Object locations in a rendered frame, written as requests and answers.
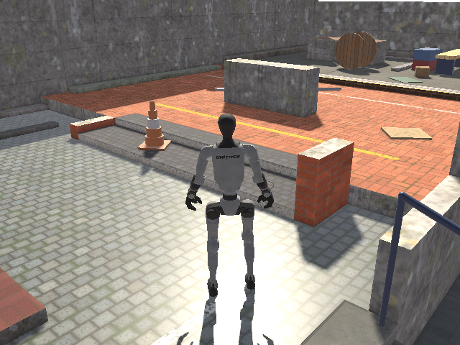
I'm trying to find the robot head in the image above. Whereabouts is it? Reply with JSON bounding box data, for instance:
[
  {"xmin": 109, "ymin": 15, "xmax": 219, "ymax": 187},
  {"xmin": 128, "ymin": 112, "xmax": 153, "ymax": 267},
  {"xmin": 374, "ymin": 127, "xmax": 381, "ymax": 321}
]
[{"xmin": 216, "ymin": 114, "xmax": 240, "ymax": 148}]

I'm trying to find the robot right hand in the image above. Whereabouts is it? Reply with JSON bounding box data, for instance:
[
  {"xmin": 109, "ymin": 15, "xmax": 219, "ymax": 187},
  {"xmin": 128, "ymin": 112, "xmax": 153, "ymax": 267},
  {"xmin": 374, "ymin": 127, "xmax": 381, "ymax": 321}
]
[{"xmin": 257, "ymin": 192, "xmax": 274, "ymax": 208}]

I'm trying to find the left robot upper arm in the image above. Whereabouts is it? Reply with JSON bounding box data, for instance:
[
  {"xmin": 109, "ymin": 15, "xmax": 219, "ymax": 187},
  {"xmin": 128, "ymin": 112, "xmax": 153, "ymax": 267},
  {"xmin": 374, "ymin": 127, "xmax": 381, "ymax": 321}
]
[{"xmin": 193, "ymin": 145, "xmax": 213, "ymax": 185}]

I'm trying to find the robot left shin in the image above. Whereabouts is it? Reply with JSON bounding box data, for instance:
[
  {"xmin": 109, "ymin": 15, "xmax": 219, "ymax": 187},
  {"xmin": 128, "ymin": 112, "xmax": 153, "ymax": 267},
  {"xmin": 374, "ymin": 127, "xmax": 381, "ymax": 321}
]
[{"xmin": 207, "ymin": 239, "xmax": 218, "ymax": 287}]

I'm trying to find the right robot upper arm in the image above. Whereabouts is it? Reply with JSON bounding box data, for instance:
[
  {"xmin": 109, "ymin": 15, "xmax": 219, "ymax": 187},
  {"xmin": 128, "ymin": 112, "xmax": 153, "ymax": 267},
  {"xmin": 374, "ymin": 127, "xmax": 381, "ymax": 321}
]
[{"xmin": 243, "ymin": 144, "xmax": 264, "ymax": 183}]

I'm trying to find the left robot forearm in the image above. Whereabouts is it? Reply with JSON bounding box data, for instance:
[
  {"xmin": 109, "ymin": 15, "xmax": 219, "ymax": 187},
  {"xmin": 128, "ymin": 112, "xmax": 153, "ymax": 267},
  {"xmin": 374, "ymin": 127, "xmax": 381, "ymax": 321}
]
[{"xmin": 187, "ymin": 174, "xmax": 201, "ymax": 199}]

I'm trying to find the robot left hand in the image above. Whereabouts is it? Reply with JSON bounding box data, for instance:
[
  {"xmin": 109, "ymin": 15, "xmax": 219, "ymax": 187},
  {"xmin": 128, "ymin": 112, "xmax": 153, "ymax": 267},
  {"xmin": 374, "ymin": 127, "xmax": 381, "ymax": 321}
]
[{"xmin": 185, "ymin": 196, "xmax": 202, "ymax": 211}]

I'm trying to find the right robot forearm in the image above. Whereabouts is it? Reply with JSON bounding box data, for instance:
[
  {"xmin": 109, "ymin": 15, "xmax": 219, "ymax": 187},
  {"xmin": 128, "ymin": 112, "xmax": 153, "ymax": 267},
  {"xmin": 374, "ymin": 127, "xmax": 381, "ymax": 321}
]
[{"xmin": 257, "ymin": 172, "xmax": 271, "ymax": 198}]

